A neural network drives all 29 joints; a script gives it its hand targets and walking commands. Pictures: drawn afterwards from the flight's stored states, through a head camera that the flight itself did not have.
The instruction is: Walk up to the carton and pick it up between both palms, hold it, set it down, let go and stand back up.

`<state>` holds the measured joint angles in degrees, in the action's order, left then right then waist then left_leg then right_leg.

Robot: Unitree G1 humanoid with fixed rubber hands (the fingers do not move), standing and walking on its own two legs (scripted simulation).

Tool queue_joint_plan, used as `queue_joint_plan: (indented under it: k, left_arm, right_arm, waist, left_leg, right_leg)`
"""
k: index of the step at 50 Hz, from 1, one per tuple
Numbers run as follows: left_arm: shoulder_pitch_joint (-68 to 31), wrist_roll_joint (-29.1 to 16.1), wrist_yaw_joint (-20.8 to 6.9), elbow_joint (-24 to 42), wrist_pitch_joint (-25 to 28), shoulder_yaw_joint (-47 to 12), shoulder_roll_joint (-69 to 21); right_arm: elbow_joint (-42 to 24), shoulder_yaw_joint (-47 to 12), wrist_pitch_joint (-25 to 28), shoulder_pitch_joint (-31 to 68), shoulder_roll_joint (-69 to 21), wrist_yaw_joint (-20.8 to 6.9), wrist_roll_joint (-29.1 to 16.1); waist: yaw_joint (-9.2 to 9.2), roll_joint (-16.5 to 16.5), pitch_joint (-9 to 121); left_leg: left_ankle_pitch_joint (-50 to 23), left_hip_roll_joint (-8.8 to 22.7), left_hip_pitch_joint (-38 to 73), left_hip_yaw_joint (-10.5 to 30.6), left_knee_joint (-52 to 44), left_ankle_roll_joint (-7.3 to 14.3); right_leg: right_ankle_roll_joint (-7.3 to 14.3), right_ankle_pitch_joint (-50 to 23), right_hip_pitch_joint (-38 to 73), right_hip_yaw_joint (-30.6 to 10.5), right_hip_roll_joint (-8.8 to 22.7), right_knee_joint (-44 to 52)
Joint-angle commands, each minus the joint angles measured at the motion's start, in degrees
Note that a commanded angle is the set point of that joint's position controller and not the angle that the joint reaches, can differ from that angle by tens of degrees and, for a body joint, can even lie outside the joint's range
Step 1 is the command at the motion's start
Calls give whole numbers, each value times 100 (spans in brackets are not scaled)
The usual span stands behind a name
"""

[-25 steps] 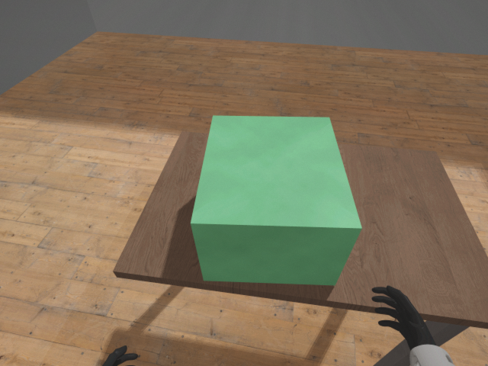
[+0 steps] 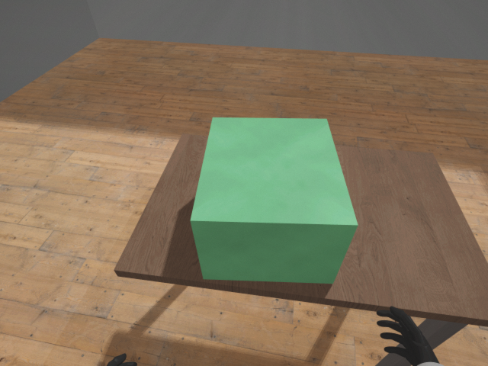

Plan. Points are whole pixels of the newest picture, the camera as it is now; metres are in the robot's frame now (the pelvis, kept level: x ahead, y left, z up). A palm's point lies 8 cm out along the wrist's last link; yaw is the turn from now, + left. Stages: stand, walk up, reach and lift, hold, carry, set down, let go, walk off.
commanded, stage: stand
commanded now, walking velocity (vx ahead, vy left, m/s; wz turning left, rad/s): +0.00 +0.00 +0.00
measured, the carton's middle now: (268, 194) +0.49 -0.01 +0.00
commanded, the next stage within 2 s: none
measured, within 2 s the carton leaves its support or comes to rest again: neither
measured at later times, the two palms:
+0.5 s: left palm out of the picture +0.10 +0.26 -0.11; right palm out of the picture +0.11 -0.25 -0.08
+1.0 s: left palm out of the picture +0.09 +0.26 -0.11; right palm out of the picture +0.10 -0.25 -0.08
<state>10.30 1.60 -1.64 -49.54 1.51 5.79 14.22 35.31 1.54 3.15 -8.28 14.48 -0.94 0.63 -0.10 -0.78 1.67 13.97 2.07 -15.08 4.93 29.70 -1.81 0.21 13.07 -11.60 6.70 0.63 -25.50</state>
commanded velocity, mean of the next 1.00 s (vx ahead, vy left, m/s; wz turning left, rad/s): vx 0.00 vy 0.00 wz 0.00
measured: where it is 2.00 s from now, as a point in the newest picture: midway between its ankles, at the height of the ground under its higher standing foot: outside the picture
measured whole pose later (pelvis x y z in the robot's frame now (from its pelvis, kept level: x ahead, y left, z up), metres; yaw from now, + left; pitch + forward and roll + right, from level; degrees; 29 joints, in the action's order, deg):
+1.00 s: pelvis -0.01 +0.00 +0.00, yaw +0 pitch -2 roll -2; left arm 10.3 1.0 -1.6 -53.2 1.6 5.1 14.2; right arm 38.0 1.5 2.1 -15.8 14.5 -0.6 0.6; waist -0.1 -0.8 1.7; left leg 12.9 2.1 -15.1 4.9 29.7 -1.8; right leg 0.3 12.0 -11.6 6.7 0.6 -25.5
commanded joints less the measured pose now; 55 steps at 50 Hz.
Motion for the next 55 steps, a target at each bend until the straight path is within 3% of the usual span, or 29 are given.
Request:
queue_joint_plan:
  k: [1,11,13,17,21,23,32,34,40,42,48,49,51,55]
  left_arm:
    - [-46,-27,-56,523,270,169,1330]
    - [3,-54,-21,421,269,149,1396]
    - [97,-76,-19,407,274,133,1377]
    - [50,-79,-16,354,242,125,1424]
    - [74,-94,-13,288,263,128,1450]
    - [103,-87,-10,252,266,117,1464]
    - [30,-119,-14,203,253,97,1445]
    - [-23,-105,-20,211,253,116,1472]
    - [51,-116,-27,164,266,95,1489]
    - [-21,-114,-38,157,258,111,1502]
    - [-29,-120,-40,116,243,89,1478]
    - [2,-111,-32,132,253,125,1525]
    - [-9,-134,-34,102,256,90,1478]
    - [35,-135,-44,67,243,122,1534]
  right_arm:
    - [51,376,59,-339,1451,193,110]
    - [118,344,89,-642,1483,224,104]
    - [110,354,85,-702,1535,221,107]
    - [177,333,56,-857,1468,223,67]
    - [191,355,64,-772,1498,219,99]
    - [186,321,66,-812,1433,212,91]
    - [204,316,47,-765,1440,213,59]
    - [224,327,55,-766,1465,201,72]
    - [262,328,27,-786,1483,219,75]
    - [267,341,41,-782,1465,220,50]
    - [258,335,31,-723,1487,205,48]
    - [247,311,35,-752,1408,208,48]
    - [281,353,43,-767,1523,214,60]
    - [267,349,62,-730,1535,220,45]
  waist:
    - [33,-480,285]
    - [47,-439,233]
    - [39,-608,204]
    - [-25,-507,123]
    - [-6,-628,141]
    - [29,-458,147]
    - [10,-655,10]
    - [26,-488,37]
    - [31,-635,-73]
    - [-1,-487,-94]
    - [13,-680,-183]
    - [19,-506,-129]
    - [5,-653,-212]
    - [39,-590,-171]
  left_leg:
    - [-976,402,383,128,-498,358]
    - [-1010,425,294,212,-592,374]
    - [-1035,442,248,226,-582,373]
    - [-865,450,267,217,-637,335]
    - [-915,447,296,224,-638,333]
    - [-924,461,215,230,-663,336]
    - [-681,475,193,239,-731,315]
    - [-673,469,184,262,-746,323]
    - [-450,475,43,258,-793,313]
    - [-439,475,147,266,-798,302]
    - [-350,445,17,248,-839,276]
    - [-349,491,51,268,-845,291]
    - [-459,469,94,271,-819,286]
    - [-430,498,52,282,-854,283]
  right_leg:
    - [136,-403,496,-667,775,407]
    - [161,-447,638,-653,830,419]
    - [146,-396,651,-628,836,456]
    - [158,-264,542,-664,810,471]
    - [183,-355,506,-693,834,473]
    - [148,-330,623,-634,814,419]
    - [168,-190,468,-731,851,503]
    - [160,-100,448,-688,828,519]
    - [156,-46,486,-725,853,548]
    - [171,117,341,-753,844,596]
    - [183,71,345,-765,860,561]
    - [169,107,371,-776,850,546]
    - [167,85,294,-761,853,589]
    - [153,44,417,-750,844,560]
